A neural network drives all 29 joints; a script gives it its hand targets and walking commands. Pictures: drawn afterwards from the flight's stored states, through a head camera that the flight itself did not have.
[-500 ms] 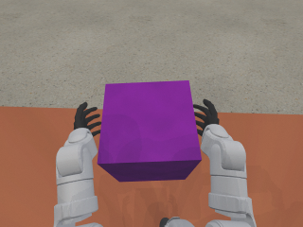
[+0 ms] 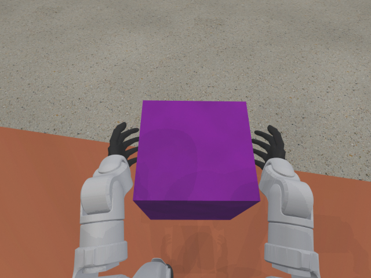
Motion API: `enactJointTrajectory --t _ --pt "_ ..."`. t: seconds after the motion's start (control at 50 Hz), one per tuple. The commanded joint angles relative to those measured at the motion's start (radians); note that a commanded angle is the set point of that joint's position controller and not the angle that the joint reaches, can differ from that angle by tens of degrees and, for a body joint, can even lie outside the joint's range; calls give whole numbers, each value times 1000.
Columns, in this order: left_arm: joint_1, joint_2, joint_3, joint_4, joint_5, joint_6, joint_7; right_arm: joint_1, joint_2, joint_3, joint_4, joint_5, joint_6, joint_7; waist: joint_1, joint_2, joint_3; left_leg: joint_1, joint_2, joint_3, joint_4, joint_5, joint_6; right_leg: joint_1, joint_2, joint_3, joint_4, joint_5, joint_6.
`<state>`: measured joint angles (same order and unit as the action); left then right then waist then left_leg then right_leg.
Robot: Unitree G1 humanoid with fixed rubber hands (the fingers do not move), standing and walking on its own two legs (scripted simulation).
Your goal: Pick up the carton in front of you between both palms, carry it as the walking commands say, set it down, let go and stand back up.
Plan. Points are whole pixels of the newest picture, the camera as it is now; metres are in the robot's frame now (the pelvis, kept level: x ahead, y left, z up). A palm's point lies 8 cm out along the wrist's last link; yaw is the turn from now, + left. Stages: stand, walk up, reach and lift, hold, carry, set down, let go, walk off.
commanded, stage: carry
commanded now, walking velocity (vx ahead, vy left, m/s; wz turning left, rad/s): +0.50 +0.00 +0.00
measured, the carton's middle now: (192, 168) +0.35 +0.02 +0.02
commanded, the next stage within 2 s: none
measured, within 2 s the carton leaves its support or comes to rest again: neither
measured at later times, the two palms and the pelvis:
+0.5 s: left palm (158, 78) +0.66 +0.14 +0.04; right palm (261, 85) +0.64 -0.17 +0.04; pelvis +0.32 -0.01 -0.06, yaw +0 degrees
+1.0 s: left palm (171, 44) +0.94 +0.13 +0.00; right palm (247, 44) +0.96 -0.18 -0.01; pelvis +0.62 -0.04 -0.10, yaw +0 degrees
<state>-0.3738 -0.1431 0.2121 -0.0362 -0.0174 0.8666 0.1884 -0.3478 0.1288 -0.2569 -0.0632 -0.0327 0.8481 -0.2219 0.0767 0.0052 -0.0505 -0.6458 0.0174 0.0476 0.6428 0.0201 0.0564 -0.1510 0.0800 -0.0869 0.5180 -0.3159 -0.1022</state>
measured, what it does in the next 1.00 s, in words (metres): goes down: left foot 0.04 m lower, then right foot 0.05 m lower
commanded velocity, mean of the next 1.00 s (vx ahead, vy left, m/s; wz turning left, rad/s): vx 0.50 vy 0.00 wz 0.00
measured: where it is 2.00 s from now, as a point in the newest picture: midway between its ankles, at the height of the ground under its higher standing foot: (204, 139)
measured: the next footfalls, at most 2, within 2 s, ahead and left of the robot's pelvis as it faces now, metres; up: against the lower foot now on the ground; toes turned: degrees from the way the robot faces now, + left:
left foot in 0.10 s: +0.22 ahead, +0.07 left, -0.04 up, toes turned +1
right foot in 0.56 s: +0.51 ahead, -0.09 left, -0.09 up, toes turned -3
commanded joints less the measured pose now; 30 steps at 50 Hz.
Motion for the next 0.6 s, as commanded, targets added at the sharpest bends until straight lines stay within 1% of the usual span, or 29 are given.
enactJointTrajectory --t 0.0,0.02,0.04,0.06,0.08,0.1,0.12,0.14,0.16,0.18,0.2,0.22,0.24,0.26,0.28,0.3,0.32,0.34,0.38,0.4,0.42,0.44,0.46,0.48,0.5,0.52,0.54,0.56,0.58 --pt "-506 -654 -579 -55 -137 11 6 -547 625 563 -72 94 20 -2 13 -96 -286 73 -75 90 -206 123 26 278 -170 127 51 829 -36" --pt "-445 -626 -561 -46 -114 19 10 -545 631 556 -71 115 36 1 4 -145 -295 156 -95 120 -203 138 32 234 -191 105 81 832 -33" --pt "-493 -621 -546 -71 -112 24 10 -517 620 555 -30 106 52 4 -50 -102 -336 319 -75 88 -310 167 48 188 -167 102 246 823 9" --pt "-488 -629 -529 -23 -98 40 16 -512 616 532 -14 112 61 7 -80 -74 -412 557 9 44 -240 258 67 59 -155 84 394 622 34" --pt "-551 -659 -573 -85 -128 43 13 -484 615 513 6 110 67 6 -91 76 -500 790 212 -209 -79 459 91 -174 -111 54 548 143 63" --pt "-559 -660 -570 -65 -125 57 15 -532 596 498 -19 96 71 -6 -127 257 -534 979 383 -524 -63 534 240 -489 2 65 780 -292 84" --pt "-547 -614 -535 -33 -104 76 21 -535 584 500 8 76 82 -16 -183 238 -521 1017 398 -649 -126 386 325 -659 25 89 958 -348 82" --pt "-597 -618 -520 -41 -125 80 28 -505 596 482 62 94 93 -20 -184 235 -472 977 404 -700 -156 143 358 -778 -23 129 1013 -324 67" --pt "-614 -637 -505 -58 -117 73 37 -561 649 525 27 130 83 -17 -167 77 -419 866 346 -687 -176 114 323 -754 -74 166 910 -230 49" --pt "-567 -666 -480 -23 -108 68 39 -572 695 556 5 166 80 -2 -133 -47 -402 717 303 -529 -197 118 279 -660 -102 161 778 -181 50" --pt "-558 -691 -474 9 -97 63 28 -660 726 590 -30 197 68 15 -126 -45 -384 616 270 -474 -234 66 248 -561 -113 139 711 -141 63" --pt "-568 -720 -460 38 -58 58 23 -703 762 611 -23 201 57 27 -110 28 -382 576 252 -455 -248 3 195 -518 -105 135 639 -117 69" --pt "-568 -729 -458 21 -44 46 16 -728 807 652 -40 226 46 40 -117 24 -379 528 244 -399 -239 19 234 -517 -115 117 609 -113 73" --pt "-642 -765 -483 -6 -69 32 13 -731 812 648 -39 232 39 53 -100 82 -362 569 199 -315 -241 134 188 -525 -122 102 570 -41 79" --pt "-640 -755 -487 -12 -62 20 11 -718 819 650 -41 221 34 55 -112 99 -356 587 190 -301 -234 239 173 -561 -109 78 515 11 82" --pt "-641 -781 -497 -20 -64 12 11 -724 827 658 -35 226 26 55 -127 104 -349 620 181 -258 -211 312 189 -574 -113 73 450 58 86" --pt "-633 -756 -505 -62 -71 5 14 -691 840 661 -44 251 20 58 -132 128 -374 630 161 -204 -197 408 163 -542 -107 61 362 147 75" --pt "-615 -780 -526 -42 -82 5 11 -697 812 662 -100 240 10 58 -123 106 -375 591 135 -149 -194 428 152 -480 -98 34 310 235 69" --pt "-609 -725 -539 -81 -100 -4 8 -638 794 664 -90 225 6 48 -164 147 -403 751 115 -158 -115 416 120 -552 -83 35 195 336 72" --pt "-580 -716 -549 -77 -91 -1 11 -595 762 650 -62 212 14 42 -183 117 -369 642 109 -108 -120 327 137 -461 -72 1 131 413 62" --pt "-533 -713 -526 -46 -64 14 14 -640 734 657 -109 209 14 36 -173 99 -336 658 97 -135 -115 349 119 -461 -65 -8 80 419 62" --pt "-558 -654 -523 -111 -85 11 19 -566 721 654 -74 221 22 36 -210 71 -336 713 64 -108 -82 367 120 -465 -10 -70 -5 447 57" --pt "-557 -656 -512 -120 -90 22 15 -580 715 655 -100 225 25 28 -198 130 -350 689 96 -135 -21 319 134 -392 -30 -25 -48 467 36" --pt "-535 -623 -505 -51 -51 39 17 -521 683 624 -8 173 42 19 -177 111 -322 628 106 -132 8 308 117 -319 -40 -22 -56 494 15" --pt "-461 -613 -485 -25 -58 39 15 -565 685 655 -68 185 44 17 -130 62 -385 625 68 -59 148 326 80 -172 -40 -46 -154 558 4" --pt "-479 -597 -453 -45 -33 40 20 -567 688 645 -35 180 58 12 -71 27 -410 530 42 -21 279 261 48 -3 -61 -45 -136 581 3" --pt "-464 -587 -442 -10 -31 54 20 -556 670 634 -15 168 71 7 -46 -68 -479 310 18 -30 439 -157 8 271 -264 175 8 937 -13" --pt "-423 -559 -443 24 -40 64 24 -561 696 629 -9 180 82 4 -62 -261 -543 4 -72 -39 647 -714 -22 499 -482 491 112 1057 -96" --pt "-430 -547 -432 75 -37 74 33 -572 682 597 26 162 92 -1 -38 -254 -531 -114 -88 -82 787 -690 -15 493 -495 607 49 786 -183"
